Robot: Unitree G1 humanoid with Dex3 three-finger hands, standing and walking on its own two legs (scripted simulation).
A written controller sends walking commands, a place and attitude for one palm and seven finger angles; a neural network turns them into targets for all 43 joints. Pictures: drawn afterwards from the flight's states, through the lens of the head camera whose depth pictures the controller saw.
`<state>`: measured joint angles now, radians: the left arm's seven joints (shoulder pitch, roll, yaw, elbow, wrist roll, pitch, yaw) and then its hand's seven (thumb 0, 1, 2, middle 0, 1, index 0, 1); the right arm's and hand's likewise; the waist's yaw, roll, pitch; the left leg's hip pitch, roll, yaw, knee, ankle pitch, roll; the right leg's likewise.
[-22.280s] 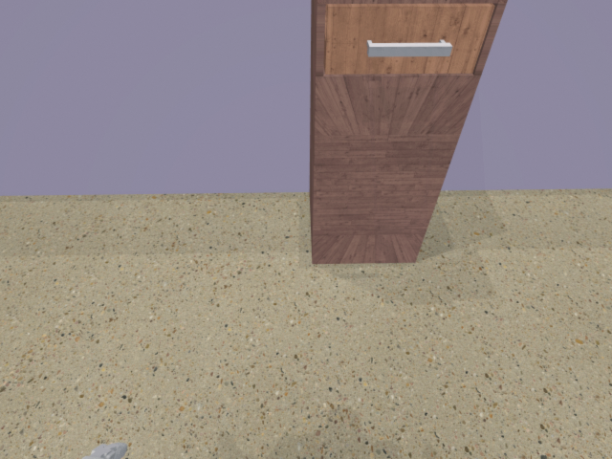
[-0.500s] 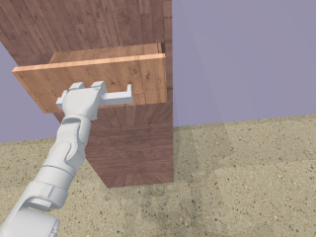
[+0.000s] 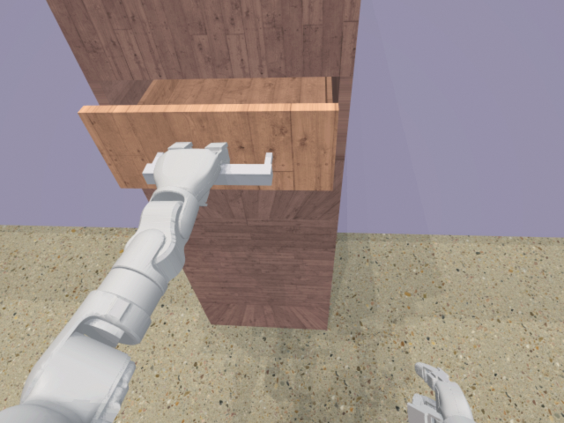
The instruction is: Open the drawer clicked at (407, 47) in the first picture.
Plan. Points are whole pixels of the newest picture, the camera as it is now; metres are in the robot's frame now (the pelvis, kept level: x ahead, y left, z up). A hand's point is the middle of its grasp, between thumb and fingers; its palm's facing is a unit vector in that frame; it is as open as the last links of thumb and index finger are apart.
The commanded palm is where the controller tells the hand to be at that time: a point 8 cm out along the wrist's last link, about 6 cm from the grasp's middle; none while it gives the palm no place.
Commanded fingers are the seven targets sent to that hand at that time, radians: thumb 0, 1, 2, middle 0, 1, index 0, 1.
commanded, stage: pull the drawer open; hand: left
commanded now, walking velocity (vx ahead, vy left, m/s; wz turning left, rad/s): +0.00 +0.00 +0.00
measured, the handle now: (211, 165) +0.46 +0.15 +0.13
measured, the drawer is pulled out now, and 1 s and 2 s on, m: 0.09 0.15 0.29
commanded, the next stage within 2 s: none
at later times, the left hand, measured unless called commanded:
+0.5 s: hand (192, 223) +0.36 +0.16 +0.11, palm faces +0.10 -0.14 -0.98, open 5.6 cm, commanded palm +0.32 +0.17 +0.15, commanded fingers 0.00 0.90 0.90 -0.40 -1.35 -0.40 -1.35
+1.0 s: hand (188, 227) +0.35 +0.17 +0.11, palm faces +0.04 -0.07 -1.00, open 5.5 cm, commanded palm +0.31 +0.17 +0.15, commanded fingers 0.00 0.90 0.90 -0.40 -1.35 -0.40 -1.35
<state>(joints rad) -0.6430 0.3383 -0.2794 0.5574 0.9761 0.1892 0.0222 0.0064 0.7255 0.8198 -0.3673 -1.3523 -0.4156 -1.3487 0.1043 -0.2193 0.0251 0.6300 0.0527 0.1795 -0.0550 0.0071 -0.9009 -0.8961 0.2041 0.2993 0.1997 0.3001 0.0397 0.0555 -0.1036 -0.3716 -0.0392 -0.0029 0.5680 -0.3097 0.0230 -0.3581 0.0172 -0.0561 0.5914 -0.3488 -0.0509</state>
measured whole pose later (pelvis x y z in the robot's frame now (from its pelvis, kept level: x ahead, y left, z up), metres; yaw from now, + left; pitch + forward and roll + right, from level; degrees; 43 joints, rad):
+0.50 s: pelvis +0.01 +0.01 +0.00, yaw -4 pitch +6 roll +1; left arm -0.17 0.38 -0.17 0.05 0.94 0.22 0.10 0.04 0.74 0.77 -0.31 -1.36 -0.42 -1.35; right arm 0.17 -0.28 -0.03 0.63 0.06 0.17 0.01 0.01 -0.90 -0.90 0.20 0.30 0.19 0.30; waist 0.01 0.09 -0.10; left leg -0.30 -0.02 0.06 0.51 -0.31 0.03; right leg -0.32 0.04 0.01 0.54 -0.32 -0.04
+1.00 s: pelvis -0.01 +0.00 +0.00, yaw -1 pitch +3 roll +1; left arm -0.39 0.36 -0.26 0.25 0.97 0.21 0.02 0.01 0.72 0.83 -0.37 -1.35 -0.42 -1.35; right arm 0.08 -0.22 0.04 0.63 0.04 0.17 -0.04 0.01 -0.90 -0.90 0.20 0.30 0.20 0.30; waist 0.06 0.08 -0.07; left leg -0.32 -0.03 0.00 0.54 -0.29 0.02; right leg -0.31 0.02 -0.05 0.58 -0.33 -0.06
